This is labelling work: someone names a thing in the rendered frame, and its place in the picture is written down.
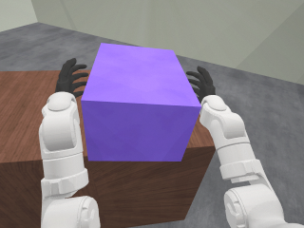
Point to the pedestal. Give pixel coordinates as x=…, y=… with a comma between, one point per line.
x=128, y=193

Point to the robot left hand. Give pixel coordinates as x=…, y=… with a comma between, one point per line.
x=66, y=78

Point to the robot right hand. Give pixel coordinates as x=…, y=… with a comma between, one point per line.
x=205, y=84

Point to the robot right upper arm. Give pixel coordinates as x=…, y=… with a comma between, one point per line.
x=254, y=206

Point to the robot left upper arm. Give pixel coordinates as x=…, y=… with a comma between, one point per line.
x=78, y=212

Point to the left robot forearm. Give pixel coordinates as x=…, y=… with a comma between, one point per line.
x=61, y=150

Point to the carton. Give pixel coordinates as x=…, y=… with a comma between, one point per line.
x=138, y=106

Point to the right robot forearm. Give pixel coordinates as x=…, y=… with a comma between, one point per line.
x=236, y=156

